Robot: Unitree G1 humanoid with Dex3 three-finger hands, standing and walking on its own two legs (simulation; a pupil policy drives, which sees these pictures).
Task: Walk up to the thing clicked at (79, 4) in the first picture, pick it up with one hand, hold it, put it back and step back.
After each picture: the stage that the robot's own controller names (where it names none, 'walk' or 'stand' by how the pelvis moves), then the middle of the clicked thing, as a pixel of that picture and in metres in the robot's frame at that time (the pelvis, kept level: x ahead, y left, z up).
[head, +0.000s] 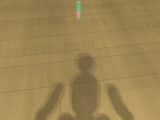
stand; (78, 10) +2.10 +0.07 -0.65
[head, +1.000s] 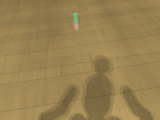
walk; (76, 21) +1.96 +0.25 -0.64
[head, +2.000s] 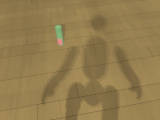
walk; (59, 35) +1.36 +0.36 -0.65
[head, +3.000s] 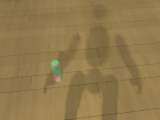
walk; (56, 71) +0.88 +0.28 -0.65
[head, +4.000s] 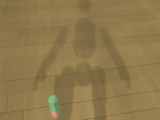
walk; (54, 107) +0.55 +0.19 -0.63
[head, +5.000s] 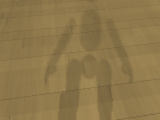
stand; out of the picture +0.34 +0.18 -0.64
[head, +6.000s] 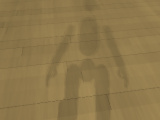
stand; out of the picture +0.33 +0.18 -0.66
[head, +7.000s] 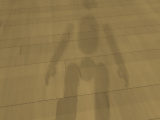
stand; out of the picture +0.33 +0.20 -0.66
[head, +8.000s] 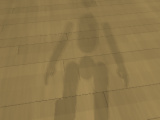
stand; out of the picture +0.32 +0.20 -0.66
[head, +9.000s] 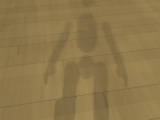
stand; out of the picture +0.31 +0.20 -0.66
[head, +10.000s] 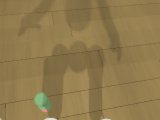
go down; (43, 103) +0.36 +0.20 -0.51
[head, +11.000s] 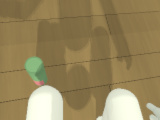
go down; (37, 73) +0.41 +0.21 -0.29
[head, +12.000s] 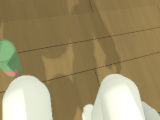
close in; (8, 61) +0.40 +0.24 -0.20
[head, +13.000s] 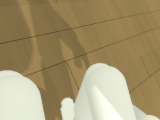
close; out of the picture +0.39 +0.26 -0.15
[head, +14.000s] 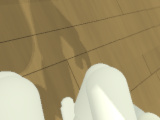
lift; out of the picture +0.38 +0.27 -0.15
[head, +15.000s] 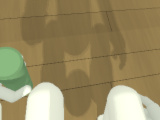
lift; (16, 77) +0.32 +0.23 -0.02
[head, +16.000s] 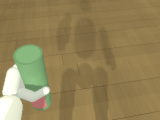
hold; (36, 82) +0.33 +0.15 +0.08
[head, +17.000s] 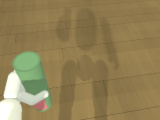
hold; (36, 85) +0.32 +0.16 +0.04
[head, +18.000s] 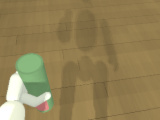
hold; (38, 87) +0.32 +0.16 +0.04
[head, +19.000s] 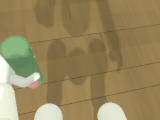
crouch; (26, 67) +0.39 +0.19 -0.03
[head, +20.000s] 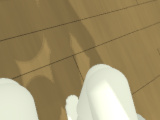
lower; out of the picture +0.41 +0.26 -0.17
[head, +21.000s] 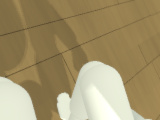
lower; out of the picture +0.41 +0.28 -0.16
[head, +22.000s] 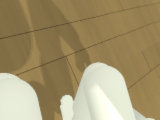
lower; out of the picture +0.40 +0.28 -0.16
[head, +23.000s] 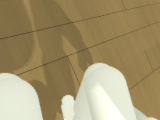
lower; out of the picture +0.39 +0.28 -0.16
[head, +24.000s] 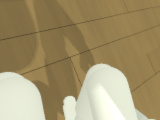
loosen; out of the picture +0.38 +0.27 -0.15
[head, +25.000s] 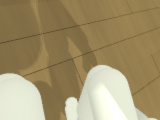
withdraw; out of the picture +0.38 +0.25 -0.16
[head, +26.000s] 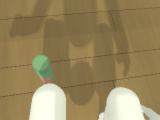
walk; (44, 71) +0.42 +0.20 -0.30
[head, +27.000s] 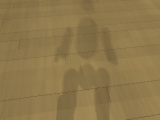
stand; out of the picture +0.34 +0.17 -0.59
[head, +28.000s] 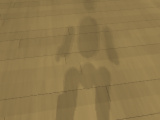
stand; out of the picture +0.34 +0.18 -0.60
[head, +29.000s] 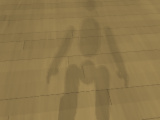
stand; out of the picture +0.35 +0.16 -0.63
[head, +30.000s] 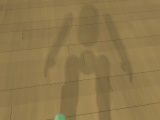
walk; out of the picture +0.38 +0.15 -0.64
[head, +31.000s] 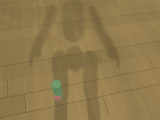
walk; (57, 91) +0.56 +0.17 -0.64
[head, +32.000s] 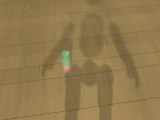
walk; (66, 62) +0.87 +0.17 -0.62
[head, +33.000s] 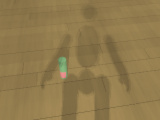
stand; (63, 68) +0.91 +0.20 -0.64
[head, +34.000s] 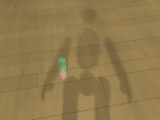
stand; (62, 68) +0.95 +0.20 -0.66
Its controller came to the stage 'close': yes
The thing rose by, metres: 0.68
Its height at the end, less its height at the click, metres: +0.00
